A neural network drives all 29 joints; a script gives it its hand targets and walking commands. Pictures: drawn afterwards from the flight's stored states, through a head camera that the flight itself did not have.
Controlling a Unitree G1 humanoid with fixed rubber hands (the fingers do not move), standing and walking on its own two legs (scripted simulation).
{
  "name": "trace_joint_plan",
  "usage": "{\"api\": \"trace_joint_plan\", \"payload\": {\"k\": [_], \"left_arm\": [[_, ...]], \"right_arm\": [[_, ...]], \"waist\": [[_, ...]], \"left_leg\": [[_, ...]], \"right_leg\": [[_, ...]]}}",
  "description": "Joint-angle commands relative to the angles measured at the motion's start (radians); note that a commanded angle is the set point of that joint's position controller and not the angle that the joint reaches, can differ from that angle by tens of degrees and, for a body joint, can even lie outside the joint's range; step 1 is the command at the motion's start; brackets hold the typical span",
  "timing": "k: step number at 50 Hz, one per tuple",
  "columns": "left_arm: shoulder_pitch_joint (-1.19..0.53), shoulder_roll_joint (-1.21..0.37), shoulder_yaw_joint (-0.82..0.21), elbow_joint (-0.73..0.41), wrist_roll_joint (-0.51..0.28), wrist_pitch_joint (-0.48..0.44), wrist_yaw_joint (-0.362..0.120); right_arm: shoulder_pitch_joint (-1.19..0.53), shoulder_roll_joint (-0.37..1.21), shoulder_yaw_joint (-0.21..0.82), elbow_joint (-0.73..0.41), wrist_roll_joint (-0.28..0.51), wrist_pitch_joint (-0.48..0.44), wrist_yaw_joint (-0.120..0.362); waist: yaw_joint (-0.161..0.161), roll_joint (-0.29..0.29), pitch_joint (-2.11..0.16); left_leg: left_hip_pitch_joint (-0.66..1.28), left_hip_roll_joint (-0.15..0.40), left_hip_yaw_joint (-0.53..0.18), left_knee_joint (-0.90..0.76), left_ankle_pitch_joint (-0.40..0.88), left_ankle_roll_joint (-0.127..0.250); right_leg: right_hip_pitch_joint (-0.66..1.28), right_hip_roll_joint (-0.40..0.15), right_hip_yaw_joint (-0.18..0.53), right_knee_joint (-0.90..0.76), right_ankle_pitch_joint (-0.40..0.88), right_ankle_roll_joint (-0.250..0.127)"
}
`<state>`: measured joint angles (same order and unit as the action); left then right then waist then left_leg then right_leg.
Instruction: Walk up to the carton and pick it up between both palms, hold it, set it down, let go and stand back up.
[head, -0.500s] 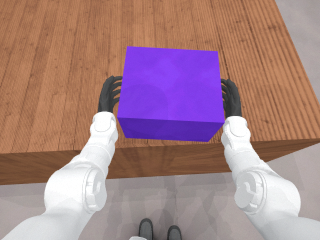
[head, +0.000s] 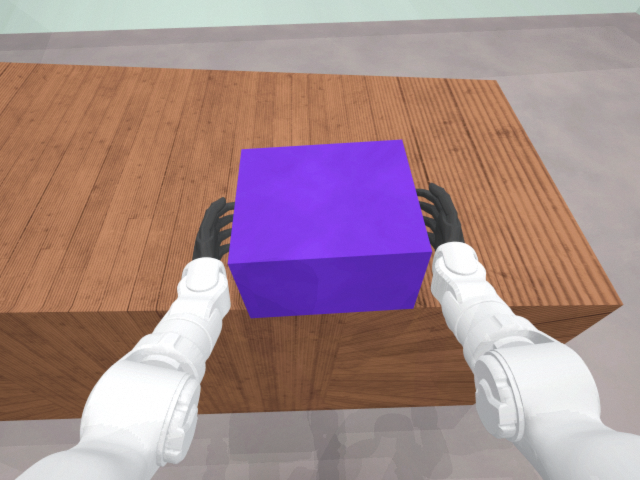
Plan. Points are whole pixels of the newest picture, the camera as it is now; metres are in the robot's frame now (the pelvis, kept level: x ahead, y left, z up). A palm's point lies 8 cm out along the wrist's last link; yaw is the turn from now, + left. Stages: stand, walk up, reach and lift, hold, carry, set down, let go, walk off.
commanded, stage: reach and lift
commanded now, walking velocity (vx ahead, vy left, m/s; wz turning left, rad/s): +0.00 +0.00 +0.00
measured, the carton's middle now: (326, 228) +0.46 +0.00 +0.03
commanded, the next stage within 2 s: none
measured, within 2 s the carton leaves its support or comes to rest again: neither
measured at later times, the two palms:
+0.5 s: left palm (168, 162) +0.41 +0.17 +0.20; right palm (495, 177) +0.40 -0.15 +0.20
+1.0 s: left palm (196, 185) +0.41 +0.15 +0.17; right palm (491, 212) +0.40 -0.17 +0.15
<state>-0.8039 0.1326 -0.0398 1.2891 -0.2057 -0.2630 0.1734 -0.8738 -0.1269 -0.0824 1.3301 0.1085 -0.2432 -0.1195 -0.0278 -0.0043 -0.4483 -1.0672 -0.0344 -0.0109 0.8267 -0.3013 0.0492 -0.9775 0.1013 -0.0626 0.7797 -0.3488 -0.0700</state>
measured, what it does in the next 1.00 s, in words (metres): rises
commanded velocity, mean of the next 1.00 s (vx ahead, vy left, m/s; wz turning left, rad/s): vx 0.00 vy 0.00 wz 0.00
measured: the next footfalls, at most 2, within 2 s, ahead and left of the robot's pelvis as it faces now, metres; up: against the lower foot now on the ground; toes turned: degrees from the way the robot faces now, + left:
none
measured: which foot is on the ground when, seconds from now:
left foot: down 0.00-1.00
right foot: down 0.00-1.00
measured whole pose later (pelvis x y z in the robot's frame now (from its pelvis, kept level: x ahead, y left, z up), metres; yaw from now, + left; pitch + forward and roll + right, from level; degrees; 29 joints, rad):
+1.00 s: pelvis +0.01 +0.00 +0.06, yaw +1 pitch +9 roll -1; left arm -0.68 0.00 0.29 0.74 0.19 0.16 0.08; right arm -0.66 -0.03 -0.30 0.84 -0.14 0.08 -0.08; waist -0.03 0.00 -0.18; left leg -0.36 -0.05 -0.01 0.31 -0.11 0.05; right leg -0.25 0.09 -0.02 0.22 -0.13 -0.06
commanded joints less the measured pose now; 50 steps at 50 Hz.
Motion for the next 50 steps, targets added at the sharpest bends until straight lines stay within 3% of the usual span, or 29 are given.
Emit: {"api": "trace_joint_plan", "payload": {"k": [1, 5, 9, 13, 16, 20, 25, 26, 31, 33, 35, 37, 39, 43, 45, 47, 48, 50], "left_arm": [[-0.993, -0.812, -0.27, -0.531, 0.056, -0.025, -0.132], [-1.11, -0.811, -0.246, -0.539, 0.034, 0.032, -0.147], [-1.202, -0.745, -0.142, -0.446, 0.029, 0.074, -0.173], [-1.205, -0.618, 0.024, -0.302, 0.072, 0.105, -0.205], [-1.128, -0.512, 0.165, -0.209, 0.152, 0.127, -0.231], [-0.994, -0.412, 0.323, -0.19, 0.29, 0.176, -0.258], [-0.863, -0.349, 0.457, -0.296, 0.428, 0.279, -0.273], [-0.892, -0.402, 0.449, -0.297, 0.456, 0.3, -0.277], [-0.841, -0.47, 0.329, -0.419, 0.449, 0.33, -0.265], [-0.848, -0.535, 0.224, -0.516, 0.415, 0.318, -0.249], [-0.833, -0.612, 0.125, -0.595, 0.388, 0.299, -0.228], [-0.799, -0.657, 0.081, -0.635, 0.381, 0.284, -0.215], [-0.739, -0.679, 0.074, -0.609, 0.379, 0.285, -0.216], [-0.629, -0.704, 0.001, -0.689, 0.374, 0.326, -0.205], [-0.633, -0.685, 0.018, -0.666, 0.366, 0.34, -0.215], [-0.561, -0.692, -0.025, -0.764, 0.349, 0.354, -0.203], [-0.527, -0.689, -0.018, -0.776, 0.364, 0.373, -0.202], [-0.477, -0.69, 0.022, -0.74, 0.38, 0.394, -0.216]], "right_arm": [[-0.81, 0.771, 0.237, -0.347, -0.039, -0.002, 0.18], [-0.895, 0.771, 0.173, -0.337, -0.049, 0.086, 0.169], [-0.974, 0.76, 0.069, -0.265, -0.089, 0.171, 0.168], [-0.991, 0.708, -0.054, -0.166, -0.157, 0.243, 0.176], [-0.946, 0.66, -0.144, -0.132, -0.233, 0.292, 0.192], [-0.829, 0.606, -0.24, -0.228, -0.346, 0.355, 0.225], [-0.753, 0.542, -0.346, -0.512, -0.517, 0.403, 0.276], [-0.75, 0.509, -0.346, -0.475, -0.543, 0.399, 0.278], [-0.699, 0.502, -0.27, -0.627, -0.513, 0.342, 0.284], [-0.705, 0.529, -0.23, -0.662, -0.474, 0.297, 0.276], [-0.73, 0.552, -0.152, -0.721, -0.42, 0.235, 0.264], [-0.682, 0.575, -0.086, -0.696, -0.406, 0.195, 0.253], [-0.656, 0.595, -0.057, -0.666, -0.391, 0.182, 0.243], [-0.569, 0.632, 0.065, -0.658, -0.282, 0.193, 0.222], [-0.573, 0.629, 0.056, -0.645, -0.27, 0.207, 0.215], [-0.519, 0.638, 0.129, -0.716, -0.202, 0.209, 0.186], [-0.503, 0.627, 0.143, -0.747, -0.186, 0.214, 0.174], [-0.477, 0.622, 0.13, -0.731, -0.185, 0.232, 0.171]], "waist": [[-0.005, 0.127, -0.745], [-0.037, 0.131, -0.655], [-0.049, 0.105, -0.516], [-0.03, 0.091, -0.368], [-0.003, 0.063, -0.249], [0.015, 0.028, -0.164], [0.012, 0.005, -0.16], [-0.028, -0.063, -0.204], [-0.053, 0.017, -0.254], [-0.059, 0.073, -0.381], [-0.047, 0.132, -0.515], [-0.046, 0.128, -0.553], [-0.041, 0.086, -0.501], [-0.017, 0.054, -0.408], [-0.012, 0.03, -0.336], [-0.012, 0.032, -0.35], [0.003, 0.041, -0.332], [0.014, 0.016, -0.237]], "left_leg": [[0.739, -0.005, -0.16, -0.034, 0.497, -0.094], [0.715, 0.001, -0.161, -0.103, 0.329, -0.087], [0.648, 0.009, -0.142, -0.197, 0.129, -0.062], [0.644, 0.032, -0.1, -0.28, 0.047, -0.052], [0.673, 0.057, -0.076, -0.355, 0.048, -0.049], [0.757, 0.075, -0.078, -0.466, 0.092, -0.05], [0.891, 0.076, -0.062, -0.555, 0.131, -0.049], [0.962, 0.083, -0.11, -0.553, 0.096, -0.054], [1.07, 0.09, -0.088, -0.532, 0.161, -0.069], [1.094, 0.102, -0.089, -0.496, 0.261, -0.097], [1.118, 0.097, -0.078, -0.456, 0.409, -0.108], [1.107, 0.1, -0.075, -0.44, 0.55, -0.093], [1.044, 0.103, -0.08, -0.447, 0.571, -0.074], [1.036, 0.1, -0.088, -0.45, 0.662, -0.062], [1.007, 0.099, -0.091, -0.468, 0.622, -0.04], [1.055, 0.102, -0.091, -0.462, 0.713, -0.036], [1.07, 0.1, -0.098, -0.457, 0.749, -0.028], [1.079, 0.094, -0.104, -0.473, 0.701, -0.027]], "right_leg": [[0.387, -0.03, 0.174, -0.056, 0.611, 0.102], [0.452, -0.044, 0.177, -0.106, 0.521, 0.092], [0.56, -0.066, 0.176, -0.143, 0.43, 0.083], [0.602, -0.081, 0.157, -0.195, 0.317, 0.063], [0.631, -0.09, 0.133, -0.271, 0.225, 0.048], [0.711, -0.093, 0.102, -0.385, 0.208, 0.044], [0.767, -0.084, 0.053, -0.49, 0.256, 0.069], [0.857, -0.104, 0.009, -0.541, 0.223, 0.077], [0.829, -0.103, 0.007, -0.562, 0.319, 0.069], [0.821, -0.092, 0.006, -0.542, 0.393, 0.053], [0.832, -0.09, 0.021, -0.518, 0.502, 0.049], [0.88, -0.082, 0.03, -0.502, 0.608, 0.059], [0.938, -0.094, 0.047, -0.491, 0.648, 0.068], [0.971, -0.089, 0.073, -0.476, 0.715, 0.064], [0.968, -0.095, 0.072, -0.477, 0.67, 0.08], [1.011, -0.095, 0.102, -0.467, 0.769, 0.087], [1.011, -0.096, 0.108, -0.466, 0.776, 0.091], [0.994, -0.099, 0.098, -0.487, 0.736, 0.093]]}}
